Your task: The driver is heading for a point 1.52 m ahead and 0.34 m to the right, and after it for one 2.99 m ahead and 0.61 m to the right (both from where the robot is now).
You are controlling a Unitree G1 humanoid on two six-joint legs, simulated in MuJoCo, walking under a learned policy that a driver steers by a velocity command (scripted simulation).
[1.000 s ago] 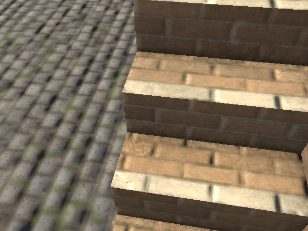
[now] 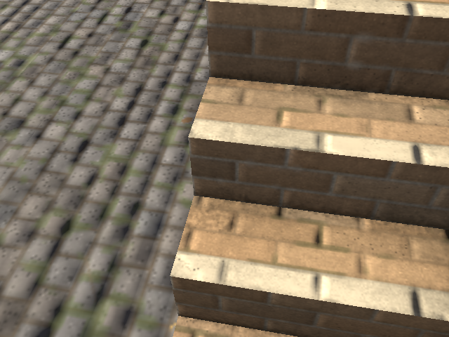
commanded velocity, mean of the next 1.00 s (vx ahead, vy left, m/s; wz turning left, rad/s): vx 0.25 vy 0.21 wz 0.00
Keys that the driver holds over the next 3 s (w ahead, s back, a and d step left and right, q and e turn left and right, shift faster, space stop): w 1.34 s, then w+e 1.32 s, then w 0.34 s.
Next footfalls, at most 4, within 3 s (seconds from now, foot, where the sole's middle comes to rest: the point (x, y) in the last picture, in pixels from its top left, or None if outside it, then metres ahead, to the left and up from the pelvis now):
0.56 left None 0.02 0.26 -0.79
0.84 right None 0.03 0.14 -0.79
1.34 left None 0.13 0.48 -0.79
1.78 right None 0.19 0.39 -0.79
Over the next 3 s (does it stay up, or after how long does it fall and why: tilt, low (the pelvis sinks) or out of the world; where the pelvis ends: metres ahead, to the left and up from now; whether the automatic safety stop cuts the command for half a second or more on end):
stays up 0.22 0.58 -0.01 its command is cut before an obstacle after 0.2 s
